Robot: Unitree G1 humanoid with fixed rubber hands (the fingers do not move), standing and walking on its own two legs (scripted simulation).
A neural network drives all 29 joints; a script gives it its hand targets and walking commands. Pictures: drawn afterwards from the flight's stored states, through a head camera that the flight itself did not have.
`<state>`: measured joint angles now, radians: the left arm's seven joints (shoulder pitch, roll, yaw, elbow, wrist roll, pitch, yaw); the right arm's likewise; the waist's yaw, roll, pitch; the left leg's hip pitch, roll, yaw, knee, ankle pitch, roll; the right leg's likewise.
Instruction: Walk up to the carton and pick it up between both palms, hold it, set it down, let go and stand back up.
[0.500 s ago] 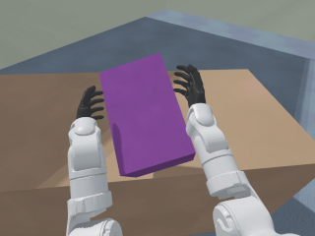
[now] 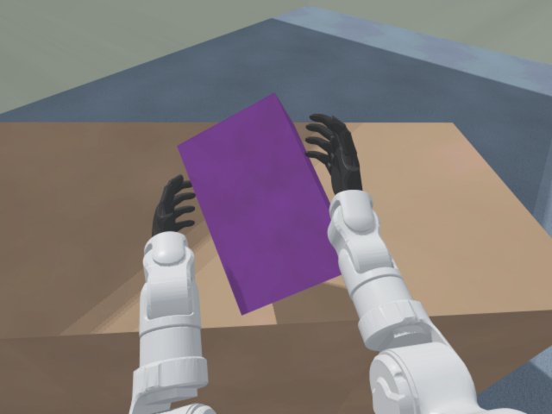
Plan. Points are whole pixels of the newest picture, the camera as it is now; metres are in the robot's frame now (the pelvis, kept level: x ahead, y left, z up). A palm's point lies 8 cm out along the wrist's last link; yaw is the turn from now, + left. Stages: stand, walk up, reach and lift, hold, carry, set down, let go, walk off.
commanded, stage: set down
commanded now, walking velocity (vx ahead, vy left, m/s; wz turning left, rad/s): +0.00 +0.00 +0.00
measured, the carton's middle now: (271, 206) +0.41 +0.00 +0.08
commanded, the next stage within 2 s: none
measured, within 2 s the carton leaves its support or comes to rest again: neither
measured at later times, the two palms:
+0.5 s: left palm (173, 231) +0.34 +0.14 +0.11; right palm (340, 171) +0.39 -0.09 +0.18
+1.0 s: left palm (175, 233) +0.35 +0.14 +0.10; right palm (331, 159) +0.41 -0.09 +0.18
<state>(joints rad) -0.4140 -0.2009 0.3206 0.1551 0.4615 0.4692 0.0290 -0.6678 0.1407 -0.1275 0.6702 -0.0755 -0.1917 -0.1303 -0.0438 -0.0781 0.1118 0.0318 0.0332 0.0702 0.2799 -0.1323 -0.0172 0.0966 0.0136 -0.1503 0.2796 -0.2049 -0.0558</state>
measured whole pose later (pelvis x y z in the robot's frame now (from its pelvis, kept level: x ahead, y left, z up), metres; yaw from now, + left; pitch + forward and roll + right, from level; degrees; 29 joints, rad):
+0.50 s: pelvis +0.01 -0.02 +0.00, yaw +1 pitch -8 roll +1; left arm -0.44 -0.21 0.39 0.20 0.46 0.43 0.01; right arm -0.72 0.14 -0.12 0.75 -0.08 -0.23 -0.15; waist -0.04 -0.07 0.10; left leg 0.00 0.04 0.05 0.28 -0.13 -0.04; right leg 0.07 0.03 -0.17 0.29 -0.22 -0.08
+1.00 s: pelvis +0.01 -0.02 +0.00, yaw -1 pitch -5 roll +1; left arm -0.54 -0.25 0.52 0.43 0.46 0.31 0.11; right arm -0.91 0.14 -0.36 1.03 -0.20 -0.21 -0.06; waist 0.03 -0.04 0.02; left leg -0.05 0.06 0.08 0.27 -0.13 -0.05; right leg -0.01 0.04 -0.13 0.31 -0.22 -0.09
